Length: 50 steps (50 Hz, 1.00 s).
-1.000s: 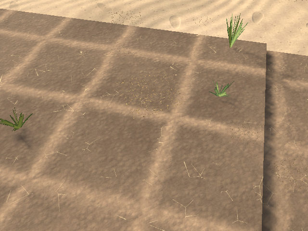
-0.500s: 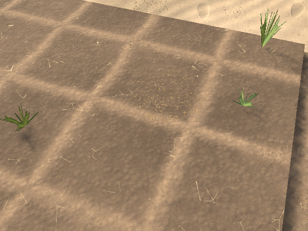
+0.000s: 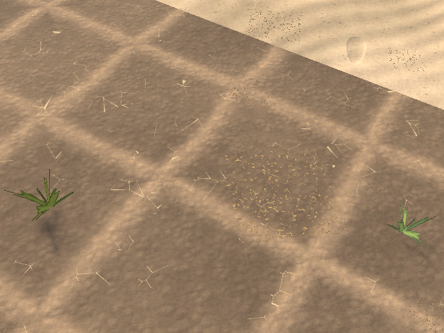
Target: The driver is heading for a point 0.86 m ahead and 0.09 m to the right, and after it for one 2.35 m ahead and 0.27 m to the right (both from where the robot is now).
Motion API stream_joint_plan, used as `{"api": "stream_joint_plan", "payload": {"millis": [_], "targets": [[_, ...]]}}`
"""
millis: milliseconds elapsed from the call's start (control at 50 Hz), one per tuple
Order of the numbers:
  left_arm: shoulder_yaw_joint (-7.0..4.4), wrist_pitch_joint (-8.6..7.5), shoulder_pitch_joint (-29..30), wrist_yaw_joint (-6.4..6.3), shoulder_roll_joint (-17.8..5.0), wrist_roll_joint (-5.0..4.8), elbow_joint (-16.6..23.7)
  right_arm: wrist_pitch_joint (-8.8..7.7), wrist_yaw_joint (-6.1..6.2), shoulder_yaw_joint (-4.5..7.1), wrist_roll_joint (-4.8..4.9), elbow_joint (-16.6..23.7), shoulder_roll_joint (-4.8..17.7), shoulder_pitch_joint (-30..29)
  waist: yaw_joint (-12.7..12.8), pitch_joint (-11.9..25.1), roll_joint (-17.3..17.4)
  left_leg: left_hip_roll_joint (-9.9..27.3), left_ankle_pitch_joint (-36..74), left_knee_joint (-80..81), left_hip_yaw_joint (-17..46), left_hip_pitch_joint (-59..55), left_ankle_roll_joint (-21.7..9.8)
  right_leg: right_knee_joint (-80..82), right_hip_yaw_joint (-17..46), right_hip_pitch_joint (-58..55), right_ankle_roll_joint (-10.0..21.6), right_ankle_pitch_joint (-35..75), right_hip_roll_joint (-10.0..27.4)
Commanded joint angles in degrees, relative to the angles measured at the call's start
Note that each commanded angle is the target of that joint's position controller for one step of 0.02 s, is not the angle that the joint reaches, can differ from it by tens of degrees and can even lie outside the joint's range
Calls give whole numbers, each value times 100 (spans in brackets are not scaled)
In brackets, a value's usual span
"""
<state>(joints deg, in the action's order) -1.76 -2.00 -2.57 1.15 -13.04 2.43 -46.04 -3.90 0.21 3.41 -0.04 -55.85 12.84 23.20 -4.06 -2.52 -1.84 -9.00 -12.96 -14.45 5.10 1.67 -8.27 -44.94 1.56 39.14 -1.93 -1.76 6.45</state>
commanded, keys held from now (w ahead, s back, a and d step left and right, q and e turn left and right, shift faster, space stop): w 0.68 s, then w+e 0.32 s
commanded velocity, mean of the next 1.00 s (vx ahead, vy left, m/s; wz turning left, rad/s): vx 0.50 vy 0.00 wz -0.01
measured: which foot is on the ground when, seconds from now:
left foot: down 0.00-0.20, up 0.22-0.70, down 0.72-1.00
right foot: up 0.00-0.16, down 0.18-0.72, up 0.74-1.00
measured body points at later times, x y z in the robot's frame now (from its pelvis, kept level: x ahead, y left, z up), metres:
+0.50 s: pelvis +0.29 -0.05 +0.00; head +0.31 -0.06 +0.45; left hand +0.24 +0.20 -0.13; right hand +0.43 -0.29 -0.13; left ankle +0.38 +0.11 -0.68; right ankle +0.25 -0.12 -0.74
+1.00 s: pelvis +0.54 +0.02 +0.00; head +0.56 +0.04 +0.45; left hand +0.62 +0.28 -0.14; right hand +0.55 -0.24 -0.13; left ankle +0.52 +0.08 -0.74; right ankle +0.59 -0.13 -0.66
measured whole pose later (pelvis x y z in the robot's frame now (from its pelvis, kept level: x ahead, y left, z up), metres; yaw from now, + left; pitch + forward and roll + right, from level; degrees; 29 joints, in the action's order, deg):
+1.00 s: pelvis +0.54 +0.02 +0.00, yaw -4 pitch +0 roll +0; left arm -4.0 -0.6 -14.9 1.8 -14.2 1.6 -52.2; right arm -6.0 0.4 2.8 -0.8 -54.2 12.2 20.0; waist -0.3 -1.8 -2.7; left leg -2.6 -11.2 -15.2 -10.8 4.4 -4.9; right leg -60.9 0.9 35.0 3.2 -9.4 4.7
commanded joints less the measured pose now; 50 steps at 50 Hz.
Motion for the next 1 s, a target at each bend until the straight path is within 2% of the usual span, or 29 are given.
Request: {"api": "stream_joint_plan", "payload": {"millis": [20, 60, 100, 140, 160, 180, 200, 220, 240, 260, 280, 300, 340, 380, 440, 500, 600, 660, 680, 700, 720, 740, 760, 780, 800, 820, 860, 920, 1000], "targets": [[-8, -70, 735, 50, -286, -36, 549, -40, 64, 94, -32, 87, 640, 705, -204, -78, 554, 1454, 3082, 188, 875, -370, -212, 528, -392, 108, 88, 312, -318], [15, -111, 1003, 65, -312, -65, 684, -42, 101, 82, -84, 75, 679, 800, -274, -124, 595, 1579, 3421, 85, 906, -707, -247, 882, -459, 54, 209, 203, -438], [6, -167, 928, 62, -389, -91, 746, -63, 144, 89, -121, 91, 782, 698, -123, -122, 653, 1726, 3942, -110, 907, -875, -227, 1255, -438, -336, 397, -38, -542], [-86, -220, 72, -13, -604, -111, 513, -112, 150, 111, -131, 146, 940, 418, 319, 209, 754, 1725, 5331, -799, 783, -771, -60, 1532, -480, -1567, 632, -489, -849], [-158, -261, -703, -77, -750, -130, 275, -128, 115, 116, -139, 140, 986, 344, 667, 588, 674, 1599, 5585, -1628, 670, -734, 12, 1817, -499, -2397, 768, -441, -946], [-227, -313, -1589, -157, -902, -54, 61, -153, 79, 97, -94, 195, 930, 244, 1095, 1075, 533, 1418, 4627, -2738, 541, -14, 68, 1963, -120, -3723, 958, -305, -506], [-339, -315, -2382, -234, -1400, 105, -1, -182, 43, -9, 37, 412, 490, 489, 1161, 1922, -323, 882, 2202, -4526, 193, 1289, 219, 1888, 1739, -5236, 1373, -725, 982], [-427, -216, -2334, -150, -1500, 24, -160, -138, 46, 29, 156, 292, 499, 1112, 808, 2247, -1359, 70, -1604, -5987, -71, 2592, 354, 2595, 4004, -5754, 2101, -571, 1852], [-341, -169, -1738, -78, -1035, -118, -39, -83, 75, 73, -64, 272, 809, 752, 620, 1264, -318, 522, -1219, -6264, 178, 3116, 302, 2832, 3607, -4914, 1989, -1296, 1589], [-251, -193, -1292, -48, -662, -151, 25, -86, 33, 52, -126, 394, 711, 186, 580, 569, 141, 726, -804, -6032, 165, 3194, 319, 2999, 2762, -4119, 1853, -1284, 1335], [-199, -228, -1148, -42, -483, -104, -20, -76, -8, 31, -123, 471, 576, -42, 457, 185, 254, 915, -608, -5693, 97, 3113, 320, 3202, 2178, -3567, 1653, -877, 1036], [-164, -275, -1228, -63, -414, -105, -128, -26, -53, 38, -191, 547, 559, -163, 361, 70, 84, 1053, -525, -5406, 63, 2999, 353, 3304, 1749, -3269, 1514, -462, 811], [-149, -367, -1460, -60, -407, -133, -319, 75, -131, -1, -234, 514, 397, -36, 237, 150, -174, 1114, -406, -5151, -93, 2754, 441, 3447, 1281, -3063, 1408, 129, 584], [-177, -433, -1695, -46, -513, -185, -459, 121, -180, -14, -250, 583, 347, -226, 208, 124, -204, 1215, -217, -4939, -262, 3005, 522, 3591, 995, -3088, 1442, 442, 515], [-182, -427, -1994, -45, -558, -197, -587, 141, -222, -54, -241, 875, 333, -1077, 352, -94, -176, 1419, 390, -4281, -507, 3568, 662, 3832, 673, -3192, 1420, 620, 382], [-163, -411, -2265, -43, -540, -215, -698, 122, -241, -135, -198, 1114, 217, -1810, 522, -164, -202, 1392, 963, -3211, -732, 3483, 741, 3815, 336, -3284, 1284, 1089, 202], [-171, -380, -2689, -104, -647, -170, -867, 91, -215, -188, -146, 1350, 230, -2575, 746, -202, -256, 1197, 1161, -2109, -882, 3242, 639, 3586, 286, -3951, 1250, 1550, 421], [-190, -335, -2638, -163, -729, -127, -930, 42, -180, -143, -151, 1391, 344, -2537, 602, -174, -272, 1052, 632, -1718, -879, 2874, 419, 3151, 290, -4347, 1188, 2314, 629], [-202, -322, -2563, -177, -778, -121, -932, 16, -148, -103, -161, 1294, 406, -2224, 444, -19, -295, 907, 428, -1564, -922, 2401, 321, 2757, 230, -4388, 1119, 2984, 617], [-200, -297, -2532, -177, -785, -140, -948, -33, -103, -43, -191, 1085, 493, -1599, 180, 293, -203, 740, 467, -1240, -968, 1558, 208, 1982, 178, -4287, 1043, 3441, 491], [-169, -289, -2491, -167, -722, -175, -914, -106, -39, 48, -269, 800, 692, -674, -194, 830, -6, 943, 626, -1070, -755, 217, 41, 908, 26, -3670, 939, 2902, 243], [-60, -305, -2550, -135, -359, -309, -647, -155, 46, 177, -433, 708, 1222, 210, -399, 1638, 744, 2478, 160, -975, 968, -1456, -335, -882, -237, -2160, 762, 739, -200], [-46, -258, -3162, -168, -129, -388, -683, -79, -5, 269, -352, 683, 1526, 263, -133, 2098, 1572, 3625, 83, -366, 3002, -2044, -880, -2377, -309, -774, 675, -3002, -1009], [-203, -185, -2698, -202, -680, -217, -752, -22, -40, 190, -168, 724, 1076, -140, -46, 1369, 622, 3261, -529, -198, 2640, -1307, -693, -2678, 181, -453, 743, -2558, -646], [-197, -203, -2336, -152, -551, -201, -659, -41, -54, 86, -132, 794, 720, -681, 140, 582, 517, 3009, -457, 91, 1802, -419, -502, -2490, 227, -442, 746, -2039, -446], [-180, -184, -2194, -120, -408, -192, -662, -85, -67, 31, -141, 806, 496, -940, 269, 262, 477, 2731, -157, 350, 1198, 131, -285, -2231, 201, -627, 730, -1721, -274], [-198, -35, -2271, -35, -308, -70, -721, -167, -13, -16, -111, 704, 338, -971, 493, 57, 655, 2385, 423, 590, 379, 686, -16, -2011, 143, -966, 632, -1474, -150], [-226, 102, -1988, 57, -208, -73, -600, -309, 13, 25, -50, 562, 454, -671, 577, 26, 564, 2315, 1193, 708, -232, 637, 31, -1969, 57, -675, 552, -1065, -117], [-229, 153, -1219, 118, -187, -81, -331, -309, 45, 24, -76, 400, 433, -266, 469, -160, 552, 2218, 1673, 759, -834, 364, 106, -1510, -51, 55, 462, -306, -53]]}}
Next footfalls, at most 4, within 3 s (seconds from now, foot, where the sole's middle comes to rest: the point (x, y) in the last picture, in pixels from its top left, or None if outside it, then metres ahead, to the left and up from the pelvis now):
0.18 right None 0.29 -0.12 -0.78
0.72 left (181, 302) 0.56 0.09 -0.78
1.28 right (235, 226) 0.82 -0.10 -0.78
1.86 left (180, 229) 0.82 0.09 -0.78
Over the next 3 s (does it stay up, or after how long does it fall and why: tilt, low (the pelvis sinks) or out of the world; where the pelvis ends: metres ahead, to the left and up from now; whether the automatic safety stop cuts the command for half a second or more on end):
stays up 0.79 -0.03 0.00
